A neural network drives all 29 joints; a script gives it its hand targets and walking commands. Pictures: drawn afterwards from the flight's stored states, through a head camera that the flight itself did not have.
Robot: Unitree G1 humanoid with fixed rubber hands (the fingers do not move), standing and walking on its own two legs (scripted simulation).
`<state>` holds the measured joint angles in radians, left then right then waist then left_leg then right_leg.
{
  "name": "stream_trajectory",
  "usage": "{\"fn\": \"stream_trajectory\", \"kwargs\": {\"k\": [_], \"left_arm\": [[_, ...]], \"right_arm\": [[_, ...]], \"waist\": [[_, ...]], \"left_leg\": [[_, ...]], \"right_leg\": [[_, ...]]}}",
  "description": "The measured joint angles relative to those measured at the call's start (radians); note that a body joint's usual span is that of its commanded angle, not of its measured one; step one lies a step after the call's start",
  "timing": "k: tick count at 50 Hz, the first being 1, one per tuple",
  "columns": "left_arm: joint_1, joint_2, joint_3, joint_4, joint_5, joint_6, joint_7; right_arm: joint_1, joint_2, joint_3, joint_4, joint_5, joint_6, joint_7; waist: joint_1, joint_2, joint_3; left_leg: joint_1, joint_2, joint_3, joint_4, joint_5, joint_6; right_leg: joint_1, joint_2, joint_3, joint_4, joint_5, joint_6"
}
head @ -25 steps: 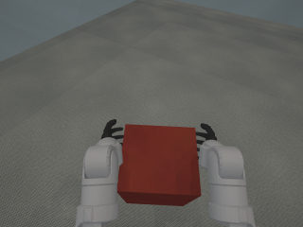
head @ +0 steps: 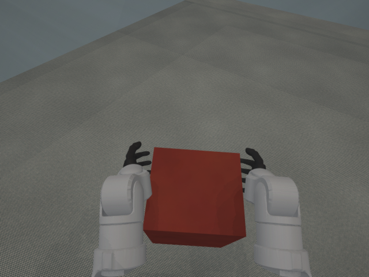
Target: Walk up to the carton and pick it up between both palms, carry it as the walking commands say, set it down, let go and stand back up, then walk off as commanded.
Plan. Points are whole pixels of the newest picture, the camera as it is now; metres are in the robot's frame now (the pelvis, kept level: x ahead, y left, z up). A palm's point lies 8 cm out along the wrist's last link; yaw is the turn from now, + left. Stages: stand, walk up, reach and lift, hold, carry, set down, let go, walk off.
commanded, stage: carry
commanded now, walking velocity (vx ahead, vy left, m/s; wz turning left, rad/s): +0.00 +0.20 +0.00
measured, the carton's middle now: (191, 203) +0.31 +0.01 -0.01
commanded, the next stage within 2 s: none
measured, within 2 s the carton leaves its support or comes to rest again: neither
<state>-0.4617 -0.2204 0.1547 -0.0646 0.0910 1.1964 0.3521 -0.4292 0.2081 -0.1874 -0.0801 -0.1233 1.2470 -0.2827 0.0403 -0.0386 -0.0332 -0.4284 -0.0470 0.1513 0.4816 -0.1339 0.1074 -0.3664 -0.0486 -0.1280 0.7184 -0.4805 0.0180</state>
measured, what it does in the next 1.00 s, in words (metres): steps to the left: right foot, then left foot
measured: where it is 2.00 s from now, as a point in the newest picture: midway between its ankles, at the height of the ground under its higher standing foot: outside the picture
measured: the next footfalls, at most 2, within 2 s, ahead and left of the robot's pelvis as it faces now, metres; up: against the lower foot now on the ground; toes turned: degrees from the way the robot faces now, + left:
right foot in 0.02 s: +0.01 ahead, -0.09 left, +0.00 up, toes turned -8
left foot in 0.30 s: +0.07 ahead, +0.24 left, +0.00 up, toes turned -15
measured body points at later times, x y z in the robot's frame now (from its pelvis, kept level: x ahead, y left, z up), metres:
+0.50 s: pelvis -0.04 +0.13 -0.01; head -0.01 +0.13 +0.44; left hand +0.28 +0.26 +0.06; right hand +0.28 +0.01 +0.06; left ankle +0.03 +0.23 -0.73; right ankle -0.03 +0.01 -0.73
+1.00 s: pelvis -0.07 +0.17 +0.01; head -0.09 +0.17 +0.46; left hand +0.25 +0.29 +0.09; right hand +0.24 +0.04 +0.08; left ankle +0.03 +0.24 -0.73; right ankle -0.09 +0.04 -0.73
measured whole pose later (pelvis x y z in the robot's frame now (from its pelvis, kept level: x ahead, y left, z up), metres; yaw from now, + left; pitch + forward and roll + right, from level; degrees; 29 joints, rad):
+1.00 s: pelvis -0.07 +0.17 +0.01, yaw +0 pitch +2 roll -1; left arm -0.46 -0.22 0.16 0.09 0.16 1.17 0.28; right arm -0.41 0.20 -0.21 0.03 -0.18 1.24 -0.22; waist 0.01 0.01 -0.10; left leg -0.35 -0.03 0.12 0.36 -0.06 0.00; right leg -0.20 -0.05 -0.09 0.45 -0.28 0.02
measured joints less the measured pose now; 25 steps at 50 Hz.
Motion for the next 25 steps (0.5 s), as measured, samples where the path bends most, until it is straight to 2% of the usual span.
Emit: {"fn": "stream_trajectory", "kwargs": {"k": [2, 4, 5, 7, 10, 12, 15, 17, 19, 21, 22, 24, 25], "left_arm": [[-0.002, -0.001, -0.004, 0.023, 0.008, -0.010, -0.011], [-0.001, -0.001, -0.015, 0.056, 0.021, -0.013, -0.026], [0.002, 0.001, -0.015, 0.063, 0.026, -0.009, -0.033], [0.015, 0.005, -0.018, 0.051, 0.026, -0.001, -0.043], [0.005, 0.001, -0.025, 0.033, 0.035, 0.001, -0.051], [-0.011, -0.005, -0.025, 0.025, 0.050, -0.003, -0.057], [-0.028, -0.011, -0.024, 0.018, 0.070, -0.009, -0.069], [-0.015, -0.005, -0.013, 0.014, 0.075, -0.017, -0.076], [0.012, 0.005, -0.006, -0.006, 0.060, -0.008, -0.068], [0.028, 0.011, -0.007, -0.022, 0.033, 0.000, -0.050], [0.031, 0.013, -0.009, -0.032, 0.020, 0.004, -0.039], [0.036, 0.014, -0.020, -0.044, 0.004, 0.003, -0.023], [0.036, 0.014, -0.026, -0.038, 0.000, 0.000, -0.020]], "right_arm": [[0.001, -0.001, -0.008, 0.007, -0.015, -0.003, 0.012], [0.020, -0.009, -0.009, 0.012, -0.018, 0.001, 0.022], [0.031, -0.013, -0.001, 0.009, -0.013, 0.007, 0.019], [0.040, -0.017, 0.017, -0.004, 0.005, 0.020, -0.002], [0.036, -0.016, 0.022, -0.036, 0.023, 0.028, -0.042], [0.028, -0.013, 0.009, -0.052, 0.027, 0.020, -0.041], [0.015, -0.008, -0.008, -0.065, 0.030, 0.012, -0.042], [0.017, -0.007, 0.011, -0.040, 0.025, -0.006, -0.033], [0.014, -0.006, 0.030, -0.015, 0.024, -0.004, -0.032], [0.007, -0.003, 0.038, -0.012, 0.021, 0.007, -0.036], [0.006, -0.002, 0.038, -0.015, 0.015, 0.010, -0.030], [0.004, -0.002, 0.030, -0.028, 0.006, 0.010, -0.016], [0.008, -0.004, 0.026, -0.030, 0.001, 0.008, -0.006]], "waist": [[0.001, 0.023, -0.004], [0.002, 0.038, -0.006], [0.001, 0.031, -0.008], [-0.014, 0.028, -0.006], [-0.042, 0.023, 0.000], [-0.059, 0.009, 0.012], [-0.074, 0.005, 0.018], [-0.069, -0.028, 0.021], [-0.058, -0.023, 0.026], [-0.038, -0.011, 0.039], [-0.026, -0.008, 0.044], [-0.014, 0.016, 0.059], [-0.006, 0.035, 0.064]], "left_leg": [[0.010, -0.009, 0.007, -0.013, 0.008, -0.011], [-0.011, -0.012, -0.011, 0.081, -0.100, -0.093], [-0.037, -0.015, -0.033, 0.178, -0.156, -0.116], [-0.070, -0.008, -0.090, 0.320, -0.189, -0.137], [-0.058, 0.041, -0.124, 0.313, -0.189, -0.156], [-0.018, 0.063, -0.118, 0.217, -0.179, -0.157], [0.067, 0.082, -0.088, 0.028, -0.045, -0.139], [0.047, 0.057, -0.063, 0.056, -0.052, -0.118], [0.019, 0.059, -0.055, 0.082, -0.070, -0.099], [-0.001, 0.060, -0.051, 0.091, -0.067, -0.086], [-0.010, 0.057, -0.049, 0.096, -0.064, -0.080], [-0.022, 0.050, -0.057, 0.113, -0.060, -0.072], [-0.022, 0.051, -0.063, 0.119, -0.059, -0.069]], "right_leg": [[0.078, 0.007, -0.016, -0.161, 0.145, -0.033], [0.090, -0.004, -0.012, -0.176, 0.181, -0.041], [0.089, -0.017, -0.003, -0.175, 0.176, -0.036], [0.095, -0.039, 0.012, -0.188, 0.176, -0.019], [0.091, -0.075, 0.025, -0.191, 0.186, 0.014], [0.079, -0.105, 0.035, -0.168, 0.180, 0.037], [0.042, -0.138, 0.056, -0.097, 0.153, 0.079], [0.004, -0.152, 0.092, -0.042, 0.099, 0.086], [-0.032, -0.111, 0.093, 0.010, -0.011, 0.074], [-0.050, -0.067, 0.065, 0.030, -0.026, 0.056], [-0.048, -0.048, 0.047, 0.017, -0.007, 0.046], [-0.029, -0.025, 0.047, -0.041, 0.147, -0.001], [-0.018, -0.023, 0.042, -0.060, 0.194, -0.010]]}}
